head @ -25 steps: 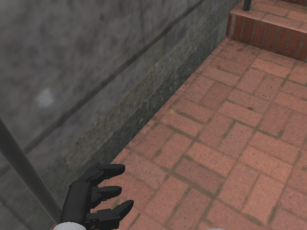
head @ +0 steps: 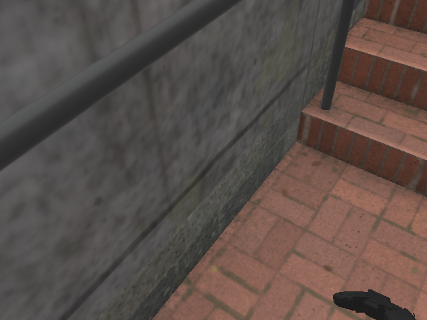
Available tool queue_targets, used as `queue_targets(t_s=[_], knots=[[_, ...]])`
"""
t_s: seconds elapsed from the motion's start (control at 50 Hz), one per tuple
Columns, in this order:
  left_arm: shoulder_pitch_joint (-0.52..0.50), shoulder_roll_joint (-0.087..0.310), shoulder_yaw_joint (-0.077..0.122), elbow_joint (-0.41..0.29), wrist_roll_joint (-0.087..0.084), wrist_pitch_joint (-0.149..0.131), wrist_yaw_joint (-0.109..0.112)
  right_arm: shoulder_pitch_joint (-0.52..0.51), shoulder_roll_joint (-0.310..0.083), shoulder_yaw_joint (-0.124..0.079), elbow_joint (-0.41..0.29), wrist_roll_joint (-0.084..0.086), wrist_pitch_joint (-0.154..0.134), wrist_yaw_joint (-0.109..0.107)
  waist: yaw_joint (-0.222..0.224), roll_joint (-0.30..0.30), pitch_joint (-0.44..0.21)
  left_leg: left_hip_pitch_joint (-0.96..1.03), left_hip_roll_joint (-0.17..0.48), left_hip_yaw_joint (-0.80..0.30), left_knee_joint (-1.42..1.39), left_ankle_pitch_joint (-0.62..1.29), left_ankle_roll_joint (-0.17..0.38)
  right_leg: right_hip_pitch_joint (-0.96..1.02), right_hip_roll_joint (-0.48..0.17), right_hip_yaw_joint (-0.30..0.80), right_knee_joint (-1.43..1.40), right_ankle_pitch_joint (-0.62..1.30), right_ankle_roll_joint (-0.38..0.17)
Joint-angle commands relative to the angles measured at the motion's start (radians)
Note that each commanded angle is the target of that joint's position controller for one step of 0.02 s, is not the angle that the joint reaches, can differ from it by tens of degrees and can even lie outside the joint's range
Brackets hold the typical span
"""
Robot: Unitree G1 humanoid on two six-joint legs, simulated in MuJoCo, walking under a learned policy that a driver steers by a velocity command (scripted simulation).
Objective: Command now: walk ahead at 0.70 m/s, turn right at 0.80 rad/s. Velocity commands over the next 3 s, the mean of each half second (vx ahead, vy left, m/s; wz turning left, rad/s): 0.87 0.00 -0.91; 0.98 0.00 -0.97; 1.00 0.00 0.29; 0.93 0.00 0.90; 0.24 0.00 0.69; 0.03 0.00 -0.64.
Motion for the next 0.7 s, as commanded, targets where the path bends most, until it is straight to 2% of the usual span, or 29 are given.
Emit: queue_targets(t_s=[0.02,0.06,0.08,0.1,0.12,0.14,0.16,0.18,0.2,0.22,0.24,0.28,0.3,0.32,0.34,0.38,0.42,0.44,0.48,0.52,0.54,0.56,0.58,0.6,0.62,0.64,0.66,0.68,0.7], knots=[[-0.111,0.207,0.068,-0.133,-0.004,0.024,0.018,-0.114,-0.078,-0.023,-0.122,0.042,-0.017,-0.045,-0.077,-0.139,0.083,0.312,-0.05,0.06,-0.348,-0.041,-0.02,-0.105,-0.174,0.32,-0.283,-0.178,-0.15],[-0.131,0.199,0.076,-0.164,0.01,0.032,0.015,-0.049,-0.101,-0.036,-0.114,0.072,-0.03,-0.038,-0.103,-0.158,0.086,0.496,-0.076,0.044,-0.542,-0.148,-0.004,-0.102,-0.173,0.34,-0.239,-0.286,-0.116],[-0.131,0.204,0.084,-0.175,0.014,0.036,0.013,-0.022,-0.106,-0.045,-0.117,0.081,-0.043,-0.039,-0.119,-0.112,0.084,0.586,-0.079,0.039,-0.63,-0.148,0.006,-0.11,-0.186,0.363,-0.21,-0.345,-0.113],[-0.14,0.181,0.074,-0.186,0.025,0.031,-0.012,0.045,-0.139,-0.057,-0.097,0.09,-0.056,-0.041,-0.151,-0.078,0.061,0.747,-0.043,0.041,-0.715,-0.171,0.023,-0.152,-0.148,0.3,-0.102,-0.357,-0.097],[-0.117,0.125,0.064,-0.194,0.015,0.011,-0.025,0.149,-0.199,-0.078,-0.087,0.074,-0.072,-0.056,-0.187,0.006,-0.015,0.97,0.099,-0.063,-0.737,-0.26,0.066,-0.257,-0.104,0.2,0.079,-0.376,-0.065],[-0.098,0.027,0.028,-0.232,-0.028,-0.011,-0.025,0.279,-0.276,-0.102,-0.118,0.021,-0.081,-0.081,-0.238,0.137,-0.166,1.2,0.412,-0.415,-0.791,-0.578,0.163,-0.393,-0.043,-0.01,0.374,-0.369,-0.033],[-0.156,0.084,0.028,-0.277,-0.026,-0.015,-0.014,0.342,-0.3,-0.126,-0.064,-0.005,-0.087,-0.086,-0.248,0.228,-0.166,1.186,0.498,-0.697,-0.876,-0.806,0.27,-0.588,-0.09,-0.128,0.552,-0.293,-0.05],[-0.232,0.124,0.034,-0.281,0.007,0.001,-0.015,0.344,-0.239,-0.124,-0.051,0.012,-0.096,-0.076,-0.25,0.129,-0.063,1.121,0.448,-0.601,-0.864,-0.82,0.247,-0.658,-0.16,-0.179,0.674,-0.203,-0.055],[-0.294,0.131,0.037,-0.285,0.035,0.012,-0.03,0.332,-0.192,-0.115,-0.034,0.02,-0.105,-0.064,-0.248,0.075,0.01,1.046,0.391,-0.443,-0.859,-0.653,0.211,-0.684,-0.195,-0.185,0.731,-0.127,-0.049],[-0.324,0.118,0.037,-0.295,0.041,0.024,-0.034,0.332,-0.168,-0.109,-0.02,0.027,-0.118,-0.054,-0.232,0.063,0.05,0.983,0.333,-0.3,-0.877,-0.482,0.165,-0.662,-0.22,-0.19,0.762,-0.084,-0.035],[-0.348,0.123,0.039,-0.311,0.043,0.045,-0.043,0.342,-0.149,-0.101,0.011,0.049,-0.122,-0.051,-0.214,0.069,0.104,0.937,0.294,-0.197,-0.89,-0.343,0.133,-0.673,-0.234,-0.204,0.77,-0.052,-0.021],[-0.406,0.118,0.034,-0.343,0.054,0.068,-0.065,0.404,-0.147,-0.105,0.051,0.037,-0.121,-0.035,-0.222,0.102,0.104,0.942,0.244,-0.052,-0.882,-0.182,0.089,-0.682,-0.249,-0.209,0.795,-0.01,-0.006],[-0.455,0.095,0.023,-0.374,0.058,0.079,-0.071,0.445,-0.125,-0.098,0.077,0.047,-0.124,-0.045,-0.223,0.103,0.126,0.944,0.249,-0.015,-0.886,-0.138,0.083,-0.716,-0.249,-0.206,0.802,0.012,0.012],[-0.536,0.112,0.025,-0.413,0.06,0.085,-0.077,0.438,-0.134,-0.092,0.091,0.04,-0.127,-0.048,-0.218,0.085,0.159,0.951,0.255,0.014,-0.911,-0.085,0.094,-0.767,-0.251,-0.215,0.79,0.029,0.033],[-0.544,0.11,0.025,-0.416,0.059,0.092,-0.079,0.435,-0.127,-0.088,0.088,0.034,-0.116,-0.051,-0.207,0.103,0.171,0.953,0.239,0.066,-0.913,-0.018,0.099,-0.775,-0.243,-0.219,0.776,0.033,0.045],[-0.566,0.12,0.024,-0.426,0.053,0.09,-0.091,0.414,-0.162,-0.089,0.101,0.04,-0.109,-0.039,-0.188,0.171,0.201,0.858,0.207,0.182,-0.975,0.068,0.098,-0.683,-0.256,-0.241,0.664,0.133,0.063],[-0.573,0.139,0.025,-0.418,0.05,0.088,-0.1,0.462,-0.147,-0.085,0.148,0.031,-0.111,-0.025,-0.184,0.119,0.222,0.832,0.168,0.295,-1.009,0.225,0.074,-0.549,-0.227,-0.345,0.544,0.199,0.035],[-0.576,0.119,0.014,-0.445,0.037,0.082,-0.116,0.45,-0.181,-0.093,0.159,0.027,-0.108,-0.027,-0.169,0.168,0.223,0.83,0.188,0.327,-1.018,0.213,0.074,-0.461,-0.247,-0.345,0.438,0.207,0.008],[-0.561,0.101,0.01,-0.438,0.031,0.082,-0.106,0.462,-0.199,-0.094,0.191,0.029,-0.089,-0.02,-0.143,0.153,0.242,0.858,0.187,0.421,-0.927,0.668,0.053,-0.332,-0.181,-0.438,0.371,0.153,-0.045],[-0.543,0.123,0.018,-0.419,0.038,0.082,-0.092,0.504,-0.277,-0.11,0.172,0.041,-0.06,-0.039,-0.123,0.167,0.197,0.913,0.231,0.418,-0.785,1.067,0.06,-0.196,-0.106,-0.5,0.322,0.083,-0.099],[-0.447,0.135,0.022,-0.395,0.029,0.08,-0.095,0.503,-0.309,-0.115,0.163,0.04,-0.033,-0.055,-0.07,0.184,0.152,0.93,0.261,0.405,-0.606,1.215,0.07,-0.104,-0.072,-0.488,0.298,0.008,-0.13],[-0.304,0.165,0.043,-0.356,0.027,0.076,-0.085,0.505,-0.344,-0.135,0.148,0.052,-0.021,-0.059,-0.018,0.176,0.077,0.899,0.28,0.376,-0.374,1.26,0.093,0.063,-0.023,-0.469,0.238,-0.045,-0.152],[-0.114,0.218,0.071,-0.31,0.041,0.071,-0.067,0.489,-0.382,-0.149,0.136,0.058,-0.023,-0.06,0.091,0.135,-0.014,0.68,0.287,0.357,-0.041,1.135,0.093,0.425,-0.029,-0.366,0.118,0.017,-0.187],[-0.165,0.289,0.107,-0.288,0.013,0.091,-0.042,0.485,-0.282,-0.136,0.092,0.037,-0.037,-0.031,-0.011,-0.039,-0.05,0.307,0.104,0.343,0.306,-0.028,0.083,0.692,-0.171,-0.084,0.094,-0.011,-0.188],[-0.185,0.429,0.125,-0.338,0.057,0.111,-0.032,0.483,-0.244,-0.113,-0.04,0.066,-0.063,-0.001,-0.052,-0.2,-0.29,-0.025,-0.02,0.162,0.683,-0.363,0.039,0.996,-0.427,0.47,-0.052,-0.115,-0.404],[-0.09,0.386,0.124,-0.323,0.046,0.125,-0.001,0.353,-0.279,-0.121,-0.051,0.046,-0.095,0.006,-0.004,0.027,-0.342,-0.027,0.033,0.031,0.609,-0.211,0.059,0.915,-0.405,0.493,-0.177,-0.168,-0.343],[-0.1,0.373,0.117,-0.281,0.031,0.112,0.019,0.331,-0.234,-0.106,-0.056,0.054,-0.105,-0.009,-0.042,0.043,-0.172,-0.026,0.065,0.04,0.541,-0.214,0.049,0.723,-0.383,0.439,-0.236,-0.164,-0.32],[-0.109,0.315,0.095,-0.268,0.033,0.088,0.02,0.287,-0.2,-0.09,-0.056,0.032,-0.098,-0.023,-0.08,0.116,-0.043,-0.01,0.097,0.045,0.474,-0.243,0.043,0.544,-0.356,0.374,-0.26,-0.076,-0.295],[-0.136,0.288,0.085,-0.273,0.031,0.066,0.021,0.29,-0.18,-0.082,-0.056,0.008,-0.082,-0.025,-0.12,0.136,0.009,0.034,0.119,0.034,0.44,-0.277,0.037,0.402,-0.317,0.303,-0.258,-0.002,-0.291]])
Next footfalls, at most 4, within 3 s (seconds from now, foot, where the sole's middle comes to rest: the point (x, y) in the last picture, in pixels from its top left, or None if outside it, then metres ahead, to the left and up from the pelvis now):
0.12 left None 0.19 0.14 -0.77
0.60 right None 0.52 -0.26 -0.77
1.00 left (387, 232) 0.94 -0.44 -0.77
1.36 right None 0.88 -0.81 -0.77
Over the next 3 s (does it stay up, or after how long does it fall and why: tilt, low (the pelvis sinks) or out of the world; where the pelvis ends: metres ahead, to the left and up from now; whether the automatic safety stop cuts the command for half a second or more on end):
stays up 1.60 -0.99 0.49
